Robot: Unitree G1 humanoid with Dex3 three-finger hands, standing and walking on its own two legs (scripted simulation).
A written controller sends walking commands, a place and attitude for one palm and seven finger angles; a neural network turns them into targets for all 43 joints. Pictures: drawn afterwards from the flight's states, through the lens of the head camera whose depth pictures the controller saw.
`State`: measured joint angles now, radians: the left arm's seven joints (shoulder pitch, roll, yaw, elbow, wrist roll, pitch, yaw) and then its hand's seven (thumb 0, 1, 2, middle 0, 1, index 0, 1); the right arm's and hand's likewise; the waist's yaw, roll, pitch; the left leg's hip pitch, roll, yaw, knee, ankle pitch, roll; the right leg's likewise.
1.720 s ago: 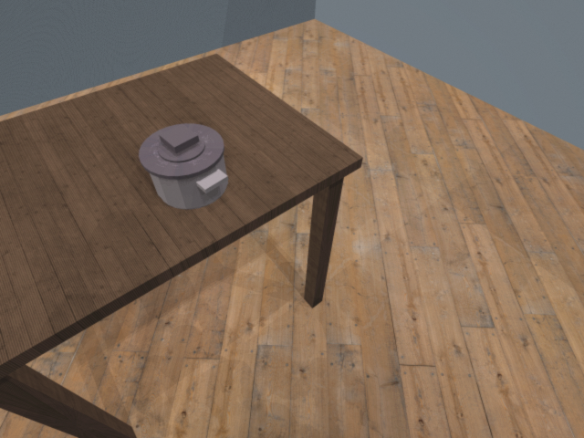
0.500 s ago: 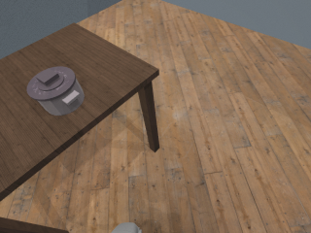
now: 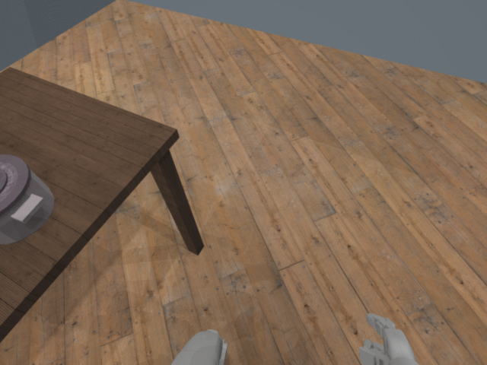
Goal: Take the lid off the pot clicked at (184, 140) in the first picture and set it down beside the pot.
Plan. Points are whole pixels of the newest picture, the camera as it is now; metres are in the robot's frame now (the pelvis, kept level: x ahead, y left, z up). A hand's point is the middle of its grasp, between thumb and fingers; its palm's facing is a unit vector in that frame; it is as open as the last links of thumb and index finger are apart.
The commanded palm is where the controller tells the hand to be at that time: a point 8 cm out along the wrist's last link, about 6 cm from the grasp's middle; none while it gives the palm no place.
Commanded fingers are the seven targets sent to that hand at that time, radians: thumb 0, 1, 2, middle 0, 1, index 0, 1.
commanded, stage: walk to a spot facing it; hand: left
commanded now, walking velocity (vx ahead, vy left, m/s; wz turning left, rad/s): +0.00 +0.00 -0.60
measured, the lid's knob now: out of the picture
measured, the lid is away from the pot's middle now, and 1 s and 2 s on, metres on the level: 0.00 0.00 0.00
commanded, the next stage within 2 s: turn to face it in 1.88 s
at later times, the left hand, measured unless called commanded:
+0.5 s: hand (140, 306) +0.21 +0.25 -0.16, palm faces -0.28 -0.93 -0.25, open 7.4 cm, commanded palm none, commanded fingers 0.00 0.90 0.90 -0.20 -0.30 -0.20 -0.30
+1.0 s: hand (201, 302) +0.24 +0.13 -0.15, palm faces -0.55 -0.79 -0.27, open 7.4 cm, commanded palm none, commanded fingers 0.00 0.90 0.90 -0.20 -0.30 -0.20 -0.30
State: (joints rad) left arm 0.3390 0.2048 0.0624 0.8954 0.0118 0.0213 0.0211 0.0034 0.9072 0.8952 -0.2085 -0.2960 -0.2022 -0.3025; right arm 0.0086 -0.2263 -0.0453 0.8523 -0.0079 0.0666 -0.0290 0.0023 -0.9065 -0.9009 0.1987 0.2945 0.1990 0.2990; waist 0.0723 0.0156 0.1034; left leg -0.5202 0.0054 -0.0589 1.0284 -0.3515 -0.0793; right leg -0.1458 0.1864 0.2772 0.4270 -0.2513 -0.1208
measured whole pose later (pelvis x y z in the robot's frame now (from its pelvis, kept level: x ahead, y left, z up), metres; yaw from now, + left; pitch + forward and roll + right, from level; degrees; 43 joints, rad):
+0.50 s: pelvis +0.04 +0.07 +0.00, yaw -18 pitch +1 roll -1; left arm 0.15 0.30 0.08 0.83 0.02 0.07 -0.03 0.00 0.91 0.90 -0.20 -0.29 -0.19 -0.30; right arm 0.26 -0.22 -0.01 0.84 -0.02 0.01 -0.02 0.00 -0.90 -0.90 0.20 0.29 0.20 0.30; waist 0.00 -0.03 0.11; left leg -0.16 0.03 0.11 0.44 -0.29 0.03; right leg -0.50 -0.03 0.03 1.05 -0.41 0.08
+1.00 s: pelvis +0.04 +0.01 +0.00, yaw -36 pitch +0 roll +2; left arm 0.20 0.22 0.04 0.86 0.01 0.04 -0.01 0.00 0.91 0.90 -0.21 -0.30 -0.20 -0.30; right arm 0.16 -0.23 -0.05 0.87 -0.02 0.05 -0.01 0.00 -0.91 -0.90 0.20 0.29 0.20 0.30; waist -0.01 0.01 0.10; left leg -0.48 0.07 0.02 0.99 -0.38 -0.09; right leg -0.27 0.06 0.10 0.52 -0.24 -0.05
